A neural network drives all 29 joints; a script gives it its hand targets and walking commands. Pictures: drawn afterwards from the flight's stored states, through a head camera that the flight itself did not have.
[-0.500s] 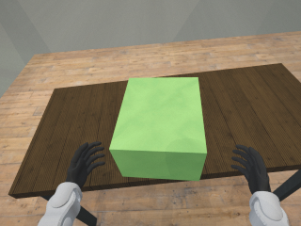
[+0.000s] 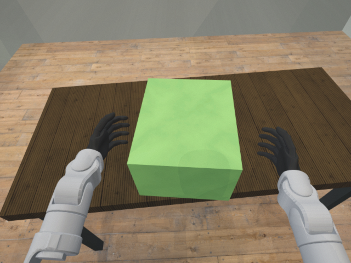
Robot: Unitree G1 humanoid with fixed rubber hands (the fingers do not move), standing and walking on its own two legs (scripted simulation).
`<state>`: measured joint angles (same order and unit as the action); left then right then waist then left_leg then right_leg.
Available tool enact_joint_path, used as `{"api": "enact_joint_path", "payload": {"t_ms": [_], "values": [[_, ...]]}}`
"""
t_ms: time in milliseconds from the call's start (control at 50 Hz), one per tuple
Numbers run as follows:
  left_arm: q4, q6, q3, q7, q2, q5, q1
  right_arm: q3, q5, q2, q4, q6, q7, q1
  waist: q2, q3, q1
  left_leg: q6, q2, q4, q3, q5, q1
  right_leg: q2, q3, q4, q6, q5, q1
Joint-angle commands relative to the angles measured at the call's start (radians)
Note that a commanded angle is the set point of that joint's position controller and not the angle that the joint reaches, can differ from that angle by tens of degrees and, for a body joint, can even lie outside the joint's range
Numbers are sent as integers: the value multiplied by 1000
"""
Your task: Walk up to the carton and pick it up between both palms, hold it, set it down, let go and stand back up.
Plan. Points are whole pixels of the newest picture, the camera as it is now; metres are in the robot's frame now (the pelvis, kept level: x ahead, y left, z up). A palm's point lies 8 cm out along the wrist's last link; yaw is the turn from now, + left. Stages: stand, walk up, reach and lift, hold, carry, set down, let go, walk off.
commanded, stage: reach and lift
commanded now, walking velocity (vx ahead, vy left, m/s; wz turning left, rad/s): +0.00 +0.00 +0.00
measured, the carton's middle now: (186, 136) +0.43 +0.01 -0.01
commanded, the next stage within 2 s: none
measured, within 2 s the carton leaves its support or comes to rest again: neither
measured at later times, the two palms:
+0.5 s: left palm (109, 110) +0.40 +0.19 +0.12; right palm (285, 134) +0.36 -0.21 +0.09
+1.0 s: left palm (105, 128) +0.41 +0.22 +0.06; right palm (276, 147) +0.36 -0.21 +0.04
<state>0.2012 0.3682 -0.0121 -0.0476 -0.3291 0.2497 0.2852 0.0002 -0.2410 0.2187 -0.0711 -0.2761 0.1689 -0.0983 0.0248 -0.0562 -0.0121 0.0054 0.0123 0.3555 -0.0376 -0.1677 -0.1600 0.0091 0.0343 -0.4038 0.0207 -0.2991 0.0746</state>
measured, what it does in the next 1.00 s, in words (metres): stands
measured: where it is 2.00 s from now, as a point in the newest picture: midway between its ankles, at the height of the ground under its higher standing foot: outside the picture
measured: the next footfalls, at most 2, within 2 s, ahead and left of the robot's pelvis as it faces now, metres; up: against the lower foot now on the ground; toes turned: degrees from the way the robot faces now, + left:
none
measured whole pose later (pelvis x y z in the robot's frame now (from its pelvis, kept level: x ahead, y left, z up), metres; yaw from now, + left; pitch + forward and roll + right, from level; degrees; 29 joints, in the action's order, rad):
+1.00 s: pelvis +0.00 +0.01 +0.00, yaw +0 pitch +10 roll -1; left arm 0.91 0.00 0.00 -0.02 -0.33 0.25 0.67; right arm 0.00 -0.27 0.24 -0.75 0.02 0.13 -0.53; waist -0.02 0.07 0.03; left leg 0.01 -0.01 0.44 -0.04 -0.17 -0.45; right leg 0.03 0.03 -0.41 0.01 -0.26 0.33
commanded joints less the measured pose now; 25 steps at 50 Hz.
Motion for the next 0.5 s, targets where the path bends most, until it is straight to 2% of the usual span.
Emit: {"api": "enact_joint_path", "payload": {"t_ms": [0,20,40,60,80,100,120,140,160,180,200,220,240,260,280,300,320,340,360,380,400,420,440,460,480], "values": [[-155,-76,247,29,-284,26,571,-132,-53,181,167,90,-5,-573,-30,498,13,8,-17,25,15,316,188,-1,21,44,-39,595,56],[-134,-86,252,34,-296,35,609,-124,-59,177,118,80,-3,-611,-30,500,14,9,-15,37,20,330,166,-6,32,48,-39,596,62],[-156,-78,229,40,-265,12,595,-126,-70,187,121,87,-5,-576,-57,516,27,2,-14,35,22,365,204,1,22,40,-37,627,52],[-155,-87,234,40,-282,41,616,-117,-70,179,159,95,-5,-622,-20,572,25,11,-12,41,22,374,185,-7,33,32,-40,692,20],[-179,-84,234,40,-266,19,602,-133,-70,203,137,99,-3,-579,-29,568,35,3,-14,53,27,421,208,0,24,20,-46,751,8],[-181,-77,253,38,-278,10,592,-132,-68,224,111,101,-1,-571,-44,601,30,-12,-8,60,24,471,248,3,21,21,-49,803,15],[-130,-64,264,35,-281,8,618,-124,-81,213,85,99,5,-623,-21,563,24,-6,-11,62,23,447,211,2,25,19,-57,833,2],[-136,-65,250,27,-289,4,639,-131,-77,214,75,95,11,-619,-47,604,54,-9,-9,64,20,447,226,0,26,11,-55,840,-24],[-125,-61,250,27,-260,-5,600,-105,-84,215,36,92,6,-611,-59,604,20,-18,-12,51,27,487,239,0,21,9,-60,893,-19],[-72,-61,257,23,-292,-2,695,-120,-76,227,8,84,15,-692,-29,572,42,-8,-9,48,28,428,183,-8,29,7,-67,890,-23],[-14,-52,264,18,-276,-9,738,-110,-79,214,-47,77,12,-704,-21,594,46,-5,-11,44,27,417,182,-5,23,7,-64,871,-29],[13,-54,264,16,-271,-12,748,-93,-90,208,-73,71,7,-722,-32,584,33,1,-14,35,31,383,172,-15,18,12,-69,861,-7],[84,-47,274,14,-274,-25,722,-105,-69,228,-115,76,4,-724,-19,558,38,4,-12,32,33,388,154,-5,16,6,-71,859,5],[46,-38,253,19,-290,-34,769,-101,-89,227,-146,67,2,-740,-71,534,52,-10,-16,39,37,408,196,0,10,18,-57,815,20],[93,-43,259,19,-287,-26,806,-116,-85,225,-181,58,7,-784,-40,514,53,-4,-15,38,33,375,165,-1,12,34,-58,766,13],[74,-54,252,15,-266,-22,797,-114,-76,221,-163,75,6,-792,-34,559,56,-2,-12,39,32,404,179,0,17,24,-60,808,1],[37,-63,252,19,-268,-12,814,-109,-92,217,-117,82,4,-830,-7,655,45,6,-11,52,31,437,179,5,13,7,-69,860,-6],[104,-73,270,15,-295,-21,844,-84,-95,201,-134,90,10,-846,-10,629,23,14,-5,39,26,394,168,-10,19,24,-87,861,-8],[74,-68,262,22,-285,-7,804,-97,-89,216,-100,104,11,-839,9,691,26,12,-1,52,25,425,153,-1,13,-8,-85,933,-71],[71,-69,268,26,-263,-14,811,-123,-76,249,-105,114,13,-850,-7,671,45,-2,-9,50,41,449,187,5,7,-13,-92,934,-20],[34,-78,266,32,-274,-2,822,-90,-110,226,-82,122,10,-861,-13,758,27,-10,-4,75,30,502,198,6,8,-16,-89,984,-32],[101,-75,269,37,-288,-4,897,-87,-103,244,-129,115,10,-933,-18,704,21,-11,-8,65,32,477,174,6,-1,-16,-89,924,7],[234,-66,268,26,-295,-3,897,-70,-90,219,-219,102,8,-955,5,643,3,3,-2,71,20,448,114,-4,9,-13,-89,919,-20],[200,-72,270,39,-299,-22,962,-124,-73,250,-230,110,9,-988,-44,674,40,-6,-11,80,35,452,132,7,3,-18,-74,863,9],[244,-88,223,30,-261,4,922,-123,-54,234,-217,125,1,-959,-26,683,62,-9,-9,80,39,437,137,5,-15,-7,-76,835,62]]}}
